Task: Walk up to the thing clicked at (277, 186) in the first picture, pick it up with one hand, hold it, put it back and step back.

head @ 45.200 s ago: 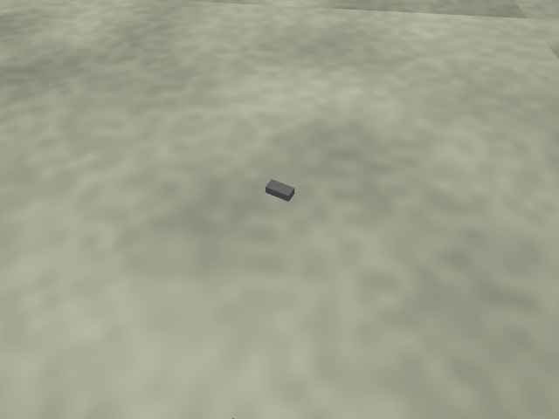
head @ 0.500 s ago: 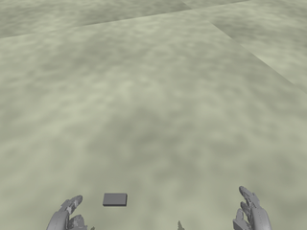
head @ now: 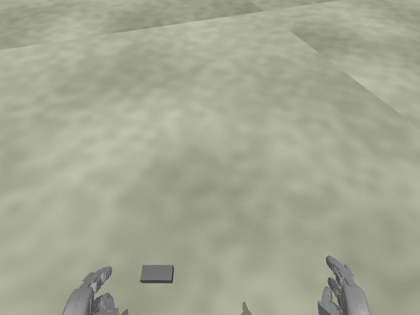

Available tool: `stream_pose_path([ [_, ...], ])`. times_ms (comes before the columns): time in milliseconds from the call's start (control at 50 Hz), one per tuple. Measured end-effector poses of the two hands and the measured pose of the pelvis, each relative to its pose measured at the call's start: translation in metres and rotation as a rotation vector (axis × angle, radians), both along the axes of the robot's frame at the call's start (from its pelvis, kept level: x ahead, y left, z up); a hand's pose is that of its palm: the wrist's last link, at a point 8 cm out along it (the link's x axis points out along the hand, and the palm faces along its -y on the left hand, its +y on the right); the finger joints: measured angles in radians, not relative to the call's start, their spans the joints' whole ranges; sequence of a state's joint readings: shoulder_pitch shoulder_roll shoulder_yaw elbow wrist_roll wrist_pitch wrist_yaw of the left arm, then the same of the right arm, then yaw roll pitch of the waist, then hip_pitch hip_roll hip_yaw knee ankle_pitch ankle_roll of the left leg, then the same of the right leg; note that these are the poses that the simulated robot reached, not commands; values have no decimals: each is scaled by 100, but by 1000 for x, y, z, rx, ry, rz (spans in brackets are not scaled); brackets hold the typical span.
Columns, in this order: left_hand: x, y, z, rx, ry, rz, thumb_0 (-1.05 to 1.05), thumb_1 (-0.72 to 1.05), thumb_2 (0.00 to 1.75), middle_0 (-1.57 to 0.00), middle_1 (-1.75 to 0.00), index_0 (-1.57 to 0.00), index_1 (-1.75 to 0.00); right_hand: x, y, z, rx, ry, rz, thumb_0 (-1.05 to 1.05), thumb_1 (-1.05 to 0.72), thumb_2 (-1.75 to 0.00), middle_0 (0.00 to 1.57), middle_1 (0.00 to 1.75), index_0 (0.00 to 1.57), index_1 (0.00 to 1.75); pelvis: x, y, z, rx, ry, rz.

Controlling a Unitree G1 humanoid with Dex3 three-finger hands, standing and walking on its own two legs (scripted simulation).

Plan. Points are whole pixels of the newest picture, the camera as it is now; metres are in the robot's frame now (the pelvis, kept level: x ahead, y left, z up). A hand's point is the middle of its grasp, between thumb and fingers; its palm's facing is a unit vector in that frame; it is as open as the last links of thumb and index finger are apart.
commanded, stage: home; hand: left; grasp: from above
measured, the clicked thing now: (157, 274) +0.43 +0.23 -0.69
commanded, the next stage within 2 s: stand in 0.52 s
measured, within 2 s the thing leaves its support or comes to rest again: neither
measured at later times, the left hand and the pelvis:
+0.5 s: hand out of the picture +0.16 +0.18 -0.04, palm faces +0.05 -0.98 -0.21, open 7.4 cm; pelvis +0.00 +0.00 +0.00, yaw +0 degrees
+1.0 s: hand out of the picture +0.06 +0.25 -0.11, palm faces +0.05 -0.94 -0.34, open 7.4 cm; pelvis -0.01 +0.01 +0.04, yaw +1 degrees
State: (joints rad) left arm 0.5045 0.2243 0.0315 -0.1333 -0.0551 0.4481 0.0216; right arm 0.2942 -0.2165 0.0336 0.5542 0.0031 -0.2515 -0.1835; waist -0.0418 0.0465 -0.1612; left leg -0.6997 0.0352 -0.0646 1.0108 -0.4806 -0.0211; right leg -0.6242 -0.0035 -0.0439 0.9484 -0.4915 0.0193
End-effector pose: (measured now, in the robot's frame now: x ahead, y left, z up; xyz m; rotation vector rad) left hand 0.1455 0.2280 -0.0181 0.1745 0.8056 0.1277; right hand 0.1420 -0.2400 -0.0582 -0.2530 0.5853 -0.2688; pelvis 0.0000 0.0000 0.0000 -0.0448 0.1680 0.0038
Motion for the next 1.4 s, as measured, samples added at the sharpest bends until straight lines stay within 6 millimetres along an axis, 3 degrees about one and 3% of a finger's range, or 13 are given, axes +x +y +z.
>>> stream_pose_path([
  [620, -5, 6, 1, 2, -6, -6, 1, 90, 90, -20, -30, -20, -30, -3, 5, 4, -2, -14, 1, 2, -90, -90, 20, 30, 20, 30, -5, 5, -1, -7, -8, 1],
  [700, 0, 19, -16, 92, -45, -41, 1, 90, 90, -21, -30, -20, -30, -10, 0, -13, -45, 208, 136, 1, -90, -90, 20, 30, 20, 30, -14, 5, 7, 20, -92, 2],
  [780, -15, 39, -34, 128, 42, -16, 1, 90, 90, -21, -30, -20, -30, -25, -13, -19, -17, 359, 140, 1, -90, -90, 20, 30, 21, 30, -17, 6, 17, 39, -136, 1],
  [880, -50, 58, -48, 138, 189, 44, 1, 90, 90, -21, -30, -20, -30, -46, -25, -17, 0, 454, 84, 1, -90, -90, 20, 30, 21, 30, -14, 8, 28, 38, -167, 1],
  [1000, -95, 64, -54, 128, 340, 98, 1, 90, 90, -21, -30, -20, -30, -67, -27, -15, 20, 545, 38, 1, -91, -90, 20, 30, 20, 30, -10, 8, 42, 36, -200, 7],
  [1100, -121, 61, -54, 111, 423, 125, 1, 90, 90, -21, -30, -20, -30, -78, -24, -13, 39, 594, 19, 1, -91, -90, 20, 30, 20, 30, -11, 9, 51, 36, -223, 11],
  [1220, -135, 57, -52, 100, 470, 132, 1, 90, 90, -21, -30, -20, -30, -86, -22, -11, 60, 623, 6, 1, -91, -90, 20, 30, 20, 30, -13, 8, 58, 39, -241, 13],
  [1400, -135, 59, -45, 113, 476, 133, 1, 90, 90, -21, -30, -20, -30, -93, -27, -10, 68, 645, -7, 1, -91, -90, 20, 30, 20, 30, -15, 5, 63, 40, -251, 16],
])
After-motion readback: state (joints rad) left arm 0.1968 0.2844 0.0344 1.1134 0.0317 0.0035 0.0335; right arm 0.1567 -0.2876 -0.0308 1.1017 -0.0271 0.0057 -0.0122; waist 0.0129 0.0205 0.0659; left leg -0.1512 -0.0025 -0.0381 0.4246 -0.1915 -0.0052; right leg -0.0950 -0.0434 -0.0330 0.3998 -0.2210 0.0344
